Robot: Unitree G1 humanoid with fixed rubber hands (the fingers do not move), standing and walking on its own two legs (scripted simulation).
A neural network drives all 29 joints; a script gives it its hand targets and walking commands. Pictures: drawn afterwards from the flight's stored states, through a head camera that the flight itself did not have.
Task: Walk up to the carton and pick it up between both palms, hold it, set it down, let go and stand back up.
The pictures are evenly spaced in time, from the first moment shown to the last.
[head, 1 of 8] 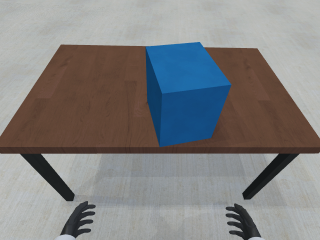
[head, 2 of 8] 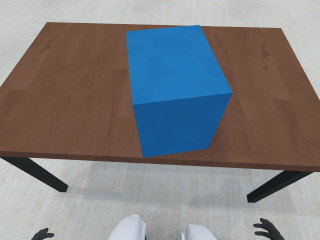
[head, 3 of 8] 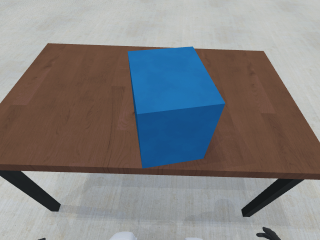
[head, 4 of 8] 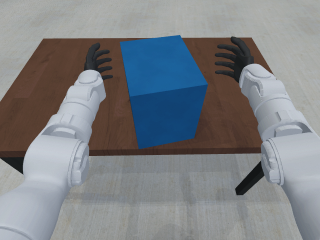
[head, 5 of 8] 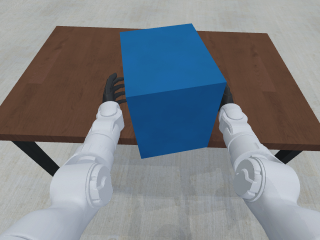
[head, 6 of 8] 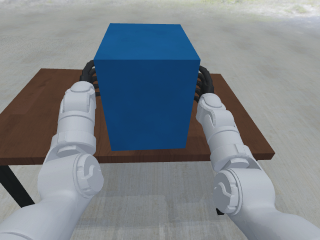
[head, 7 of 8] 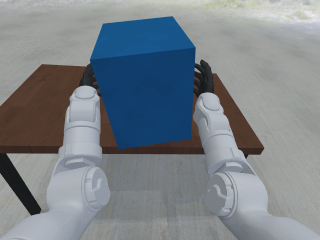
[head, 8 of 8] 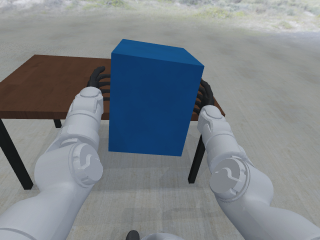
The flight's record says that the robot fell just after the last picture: yes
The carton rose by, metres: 0.25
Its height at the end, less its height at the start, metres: +0.14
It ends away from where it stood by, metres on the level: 0.44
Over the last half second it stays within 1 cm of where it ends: no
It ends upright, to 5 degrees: no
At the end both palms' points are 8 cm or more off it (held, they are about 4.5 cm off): no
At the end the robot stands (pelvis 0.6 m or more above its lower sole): yes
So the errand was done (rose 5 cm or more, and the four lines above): no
